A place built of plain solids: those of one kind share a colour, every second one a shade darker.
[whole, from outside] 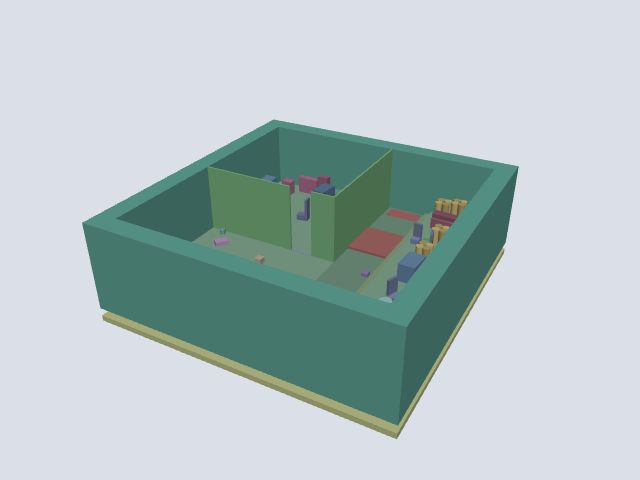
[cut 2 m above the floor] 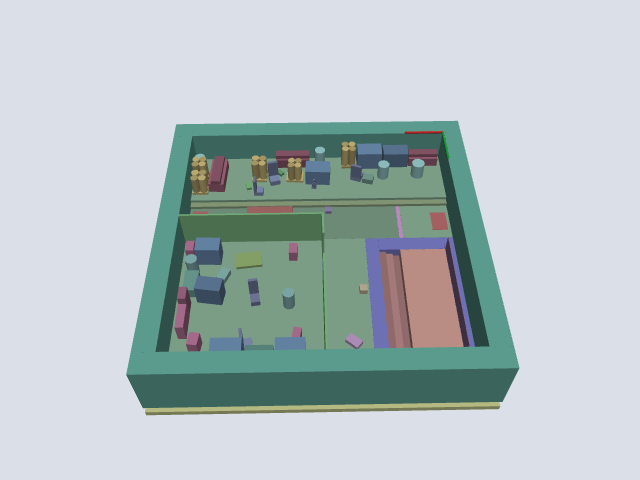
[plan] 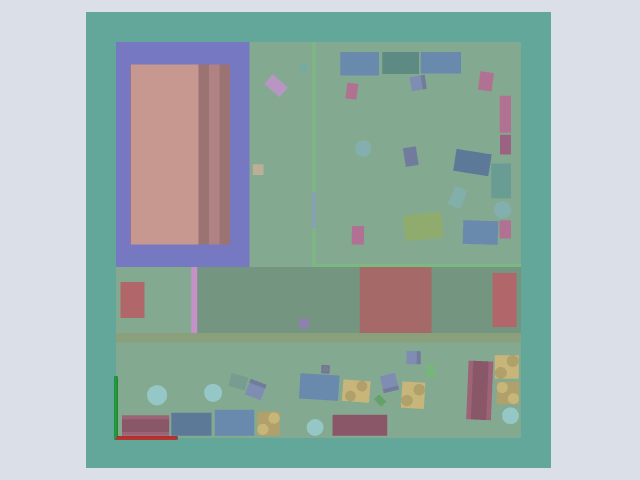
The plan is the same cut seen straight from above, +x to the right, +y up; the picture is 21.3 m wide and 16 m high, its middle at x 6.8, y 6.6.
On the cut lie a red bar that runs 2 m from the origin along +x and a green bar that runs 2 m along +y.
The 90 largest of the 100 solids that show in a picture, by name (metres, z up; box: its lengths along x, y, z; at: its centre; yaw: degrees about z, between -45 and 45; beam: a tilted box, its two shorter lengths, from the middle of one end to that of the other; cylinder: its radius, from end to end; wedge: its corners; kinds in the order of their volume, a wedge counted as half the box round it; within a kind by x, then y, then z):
{
 "wall_1": {"box": [1.0, 13.2, 4.6], "at": [-0.5, 6.6, 1.3]},
 "wall_2": {"box": [15.5, 1.0, 4.6], "at": [6.75, -0.5, 1.3]},
 "wall_3": {"box": [15.5, 1.0, 4.6], "at": [6.75, 13.7, 1.3]},
 "wall_4": {"box": [1.0, 13.2, 4.6], "at": [14.0, 6.6, 1.3]},
 "floor_1": {"box": [2.51, 2.2, 1.0], "at": [1.25, 4.6, -0.5]},
 "floor_2": {"box": [2.1, 7.5, 1.0], "at": [5.5, 9.45, -0.5]},
 "floor_3": {"box": [13.5, 3.18, 1.3], "at": [6.75, 1.59, -0.35]},
 "floor_4": {"box": [10.79, 2.2, 1.0], "at": [8.11, 4.6, -0.5]},
 "floor_5": {"box": [6.95, 7.5, 1.0], "at": [10.03, 9.45, -0.5]},
 "floor_base_1": {"box": [15.5, 15.2, 0.3], "at": [6.75, 6.6, -1.57]},
 "floor_rim_1": {"box": [0.5, 7.5, 1.0], "at": [0.25, 9.45, -0.5]},
 "floor_rim_2": {"box": [3.3, 0.75, 1.0], "at": [2.15, 6.08, -0.5]},
 "floor_rim_3": {"box": [3.3, 0.75, 1.0], "at": [2.15, 12.82, -0.5]},
 "floor_rim_4": {"box": [0.65, 7.5, 1.0], "at": [4.12, 9.45, -0.5]},
 "floor_bridgeS_1": {"box": [2.25, 6.0, 0.69], "at": [1.62, 9.45, -0.34]},
 "pallet_load_1": {"box": [1.35, 0.77, 0.95], "at": [2.51, 0.46, 0.78]},
 "pallet_load_2": {"box": [1.32, 0.87, 1.07], "at": [3.95, 0.51, 0.83]},
 "pallet_load_3": {"box": [1.31, 0.85, 0.94], "at": [6.77, 1.7, 0.77], "yaw": -3.4},
 "pallet_load_4": {"box": [1.3, 0.79, 1.13], "at": [8.12, 12.47, 0.56]},
 "pallet_load_5": {"box": [1.34, 0.72, 1.29], "at": [10.83, 12.51, 0.65]},
 "pallet_load_6": {"box": [1.19, 0.74, 1.12], "at": [11.88, 9.18, 0.56], "yaw": -8.9},
 "pallet_load_7": {"box": [1.17, 0.79, 1.13], "at": [12.15, 6.85, 0.56], "yaw": -2.0},
 "step_terN_tread_1": {"box": [13.5, 0.32, 1.15], "at": [6.75, 3.34, -0.42]},
 "part_1": {"box": [0.1, 1.2, 3.65], "at": [6.6, 6.4, 1.77]},
 "part_2": {"box": [0.1, 5.0, 3.65], "at": [6.6, 10.7, 1.77]},
 "part_3": {"box": [6.95, 0.1, 3.65], "at": [10.03, 5.75, 1.77]},
 "step_down_1": {"box": [0.35, 6.0, 0.52], "at": [2.92, 9.45, -0.74]},
 "step_down_2": {"box": [0.35, 6.0, 0.68], "at": [3.27, 9.45, -0.66]},
 "step_down_3": {"box": [0.35, 6.0, 0.84], "at": [3.62, 9.45, -0.58]},
 "keg_stack_1": {"cylinder": 0.19, "from": [4.89, 0.29, 0.44], "to": [4.89, 0.29, 1.55]},
 "keg_stack_2": {"cylinder": 0.19, "from": [4.89, 0.66, 0.44], "to": [4.89, 0.66, 1.55]},
 "keg_stack_3": {"box": [0.75, 0.81, 0.19], "at": [5.08, 0.47, 0.35]},
 "keg_stack_4": {"cylinder": 0.19, "from": [5.27, 0.29, 0.44], "to": [5.27, 0.29, 1.55]},
 "keg_stack_5": {"cylinder": 0.19, "from": [5.27, 0.66, 0.44], "to": [5.27, 0.66, 1.55]},
 "keg_stack_6": {"cylinder": 0.18, "from": [7.81, 1.4, 0.44], "to": [7.81, 1.4, 1.42]},
 "keg_stack_7": {"cylinder": 0.18, "from": [7.84, 1.76, 0.44], "to": [7.84, 1.76, 1.42]},
 "keg_stack_8": {"box": [0.91, 0.72, 0.19], "at": [8.01, 1.56, 0.35], "yaw": -4.2},
 "keg_stack_9": {"cylinder": 0.18, "from": [8.17, 1.37, 0.44], "to": [8.17, 1.37, 1.42]},
 "keg_stack_10": {"cylinder": 0.18, "from": [8.2, 1.73, 0.44], "to": [8.2, 1.73, 1.42]},
 "keg_stack_11": {"cylinder": 0.19, "from": [9.7, 1.25, 0.44], "to": [9.7, 1.25, 1.48]},
 "keg_stack_12": {"cylinder": 0.19, "from": [9.72, 1.63, 0.44], "to": [9.72, 1.63, 1.48]},
 "keg_stack_13": {"box": [0.77, 0.88, 0.19], "at": [9.9, 1.43, 0.35], "yaw": -3.5},
 "keg_stack_14": {"cylinder": 0.19, "from": [10.08, 1.22, 0.44], "to": [10.08, 1.22, 1.48]},
 "keg_stack_15": {"cylinder": 0.19, "from": [10.11, 1.61, 0.44], "to": [10.11, 1.61, 1.48]},
 "keg_stack_16": {"cylinder": 0.2, "from": [12.83, 2.17, 0.44], "to": [12.83, 2.17, 1.37]},
 "keg_stack_17": {"cylinder": 0.2, "from": [12.83, 2.56, 0.44], "to": [12.83, 2.56, 1.37]},
 "keg_stack_18": {"cylinder": 0.18, "from": [12.88, 1.31, 0.44], "to": [12.88, 1.31, 1.53]},
 "keg_stack_19": {"cylinder": 0.18, "from": [12.88, 1.68, 0.44], "to": [12.88, 1.68, 1.53]},
 "keg_stack_20": {"box": [0.81, 0.79, 0.19], "at": [13.03, 2.37, 0.35]},
 "keg_stack_21": {"box": [0.74, 0.75, 0.19], "at": [13.06, 1.5, 0.35]},
 "keg_stack_22": {"cylinder": 0.2, "from": [13.22, 2.17, 0.44], "to": [13.22, 2.17, 1.37]},
 "keg_stack_23": {"cylinder": 0.2, "from": [13.22, 2.56, 0.44], "to": [13.22, 2.56, 1.37]},
 "keg_stack_24": {"cylinder": 0.18, "from": [13.24, 1.31, 0.44], "to": [13.24, 1.31, 1.53]},
 "keg_stack_25": {"cylinder": 0.18, "from": [13.24, 1.68, 0.44], "to": [13.24, 1.68, 1.53]},
 "cask_row_1": {"box": [1.58, 0.69, 0.53], "at": [0.99, 0.41, 0.56]},
 "cask_row_2": {"box": [1.58, 0.43, 0.21], "at": [0.99, 0.41, 0.94]},
 "cask_row_3": {"box": [1.83, 0.71, 0.55], "at": [8.13, 0.42, 0.57]},
 "cask_row_4": {"box": [1.83, 0.44, 0.21], "at": [8.13, 0.42, 0.95]},
 "cask_row_5": {"box": [0.83, 1.96, 0.57], "at": [12.12, 1.59, 0.58], "yaw": -2.4},
 "cask_row_6": {"box": [0.51, 1.96, 0.22], "at": [12.12, 1.59, 0.98], "yaw": -2.4},
 "crate_stack_1": {"box": [0.37, 0.53, 0.67], "at": [7.86, 11.56, 0.34], "yaw": -7.9},
 "crate_stack_2": {"box": [0.41, 0.62, 0.63], "at": [8.06, 6.76, 0.32], "yaw": -1.2},
 "crate_stack_3": {"box": [0.46, 0.62, 0.82], "at": [12.33, 11.89, 0.41], "yaw": -7.9},
 "crate_stack_4": {"box": [0.39, 0.61, 1.15], "at": [12.97, 6.96, 0.57]},
 "crate_stack_5": {"box": [0.37, 0.66, 1.26], "at": [12.98, 9.78, 0.63]},
 "crate_stack_6": {"box": [0.38, 1.24, 0.95], "at": [12.98, 10.79, 0.47]},
 "barrel_1": {"cylinder": 0.34, "from": [1.37, 1.42, 0.3], "to": [1.37, 1.42, 1.14]},
 "barrel_2": {"cylinder": 0.3, "from": [3.24, 1.5, 0.3], "to": [3.24, 1.5, 1.17]},
 "barrel_3": {"cylinder": 0.28, "from": [6.64, 0.35, 0.3], "to": [6.64, 0.35, 1.19]},
 "barrel_4": {"cylinder": 0.27, "from": [8.24, 9.65, 0.0], "to": [8.24, 9.65, 0.96]},
 "barrel_5": {"cylinder": 0.28, "from": [12.88, 7.61, 0.0], "to": [12.88, 7.61, 0.95]},
 "barrel_6": {"cylinder": 0.28, "from": [13.15, 0.74, 0.3], "to": [13.15, 0.74, 1.14]},
 "sack_pile_1": {"box": [1.23, 0.74, 0.61], "at": [9.49, 12.5, 0.3]},
 "sack_pile_2": {"box": [0.66, 1.16, 0.56], "at": [12.84, 8.57, 0.28]},
 "step_hump_1": {"box": [2.4, 2.2, 0.17], "at": [9.32, 4.6, 0.04]},
 "hand_truck_1": {"box": [0.57, 0.56, 0.27], "at": [4.66, 1.61, 0.43], "yaw": -20.9},
 "hand_truck_2": {"box": [0.57, 0.14, 0.78], "at": [4.73, 1.81, 0.96], "yaw": -20.9},
 "hand_truck_3": {"box": [0.53, 0.58, 0.3], "at": [9.12, 1.83, 0.45], "yaw": 13.7},
 "hand_truck_4": {"box": [0.53, 0.14, 0.92], "at": [9.17, 1.62, 1.06], "yaw": 13.7},
 "hand_truck_5": {"box": [0.44, 0.63, 0.3], "at": [9.83, 9.38, 0.15], "yaw": 8.7},
 "hand_truck_6": {"box": [0.44, 0.14, 0.98], "at": [9.86, 9.14, 0.79], "yaw": 8.7},
 "hand_truck_7": {"box": [0.51, 0.48, 0.3], "at": [10.07, 11.83, 0.15], "yaw": 9.1},
 "hand_truck_8": {"box": [0.14, 0.48, 0.88], "at": [10.26, 11.86, 0.74], "yaw": 9.1},
 "floor_gap_cover_1": {"box": [0.2, 2.2, 0.9], "at": [2.61, 4.6, -0.45]},
 "rail_1": {"box": [0.04, 6.0, 0.92], "at": [0.48, 9.45, 0.46]},
 "pallet_1": {"box": [1.27, 0.86, 0.16], "at": [10.25, 7.05, 0.08], "yaw": 6.6},
 "low_mat_1": {"box": [0.8, 1.8, 0.06], "at": [12.95, 4.6, -0.02]},
 "crate_1": {"box": [0.44, 0.66, 0.31], "at": [11.39, 8.02, 0.15], "yaw": -22.9},
 "carton_1": {"box": [0.58, 0.45, 0.31], "at": [4.08, 1.88, 0.46], "yaw": -15.1},
 "inway_sack_1": {"box": [0.67, 0.43, 0.27], "at": [5.34, 11.74, 0.09], "yaw": -40.6}
}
